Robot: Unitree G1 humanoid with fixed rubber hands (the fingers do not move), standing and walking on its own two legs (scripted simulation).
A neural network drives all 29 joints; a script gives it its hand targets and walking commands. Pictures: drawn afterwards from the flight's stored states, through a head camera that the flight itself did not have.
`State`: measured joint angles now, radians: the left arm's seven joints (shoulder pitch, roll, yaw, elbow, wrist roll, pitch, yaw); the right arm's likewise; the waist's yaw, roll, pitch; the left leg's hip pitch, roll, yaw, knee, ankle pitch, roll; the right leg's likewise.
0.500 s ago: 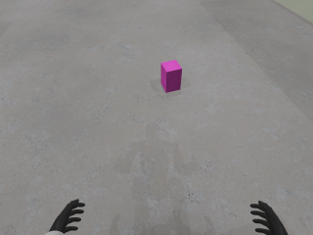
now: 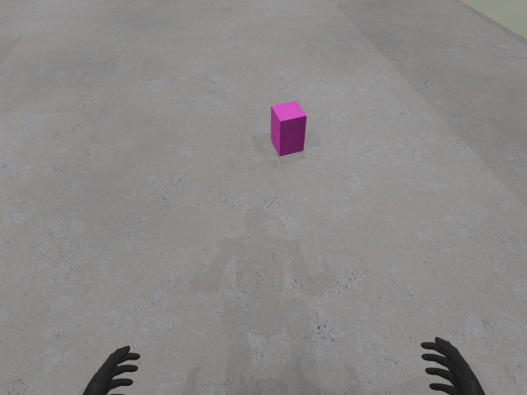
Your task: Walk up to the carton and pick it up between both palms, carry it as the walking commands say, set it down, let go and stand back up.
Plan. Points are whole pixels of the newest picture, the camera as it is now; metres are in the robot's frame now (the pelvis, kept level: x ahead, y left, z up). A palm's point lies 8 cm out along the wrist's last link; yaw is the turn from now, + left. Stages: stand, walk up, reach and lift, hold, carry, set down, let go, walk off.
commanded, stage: stand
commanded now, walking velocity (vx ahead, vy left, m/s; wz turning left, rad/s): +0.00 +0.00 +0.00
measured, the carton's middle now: (287, 129) +1.52 -0.05 -0.63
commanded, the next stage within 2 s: walk up in 1.82 s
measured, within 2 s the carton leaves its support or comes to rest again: neither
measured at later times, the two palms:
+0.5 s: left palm out of the picture +0.11 +0.29 -0.09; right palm out of the picture +0.14 -0.27 -0.07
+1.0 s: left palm out of the picture +0.09 +0.29 -0.09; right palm out of the picture +0.13 -0.27 -0.07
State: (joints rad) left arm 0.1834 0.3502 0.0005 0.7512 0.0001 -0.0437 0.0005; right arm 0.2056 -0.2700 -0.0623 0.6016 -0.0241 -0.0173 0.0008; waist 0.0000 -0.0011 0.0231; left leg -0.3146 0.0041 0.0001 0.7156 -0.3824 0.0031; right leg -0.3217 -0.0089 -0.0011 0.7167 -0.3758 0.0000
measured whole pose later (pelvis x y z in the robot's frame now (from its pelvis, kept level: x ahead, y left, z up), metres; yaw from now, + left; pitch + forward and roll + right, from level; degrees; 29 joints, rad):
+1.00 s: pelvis -0.02 +0.00 +0.00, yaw +0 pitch -2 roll +0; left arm 0.18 0.36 0.00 0.85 0.00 -0.05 0.00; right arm 0.21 -0.28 -0.06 0.64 -0.02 -0.02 0.00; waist 0.00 0.00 0.02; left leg -0.31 0.00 0.00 0.70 -0.35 0.00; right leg -0.32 -0.01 0.00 0.71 -0.34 0.00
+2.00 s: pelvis -0.04 +0.00 +0.01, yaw +0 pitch -1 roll +0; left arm 0.17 0.36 0.00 0.93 0.00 -0.05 0.00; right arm 0.21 -0.29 -0.06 0.73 -0.02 -0.02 0.01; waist 0.00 0.00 0.02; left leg -0.31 0.00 0.00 0.59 -0.26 0.00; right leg -0.32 -0.01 0.00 0.59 -0.25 0.00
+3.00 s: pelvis +0.19 -0.04 +0.01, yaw -1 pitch -3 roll +1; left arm 0.47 0.46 0.03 0.83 0.00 -0.10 -0.04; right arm 0.23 -0.40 -0.10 0.73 -0.02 -0.04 0.07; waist 0.01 0.03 0.00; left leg -0.47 0.01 -0.01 0.98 -0.41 0.05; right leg -0.32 -0.01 -0.04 0.63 -0.33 -0.04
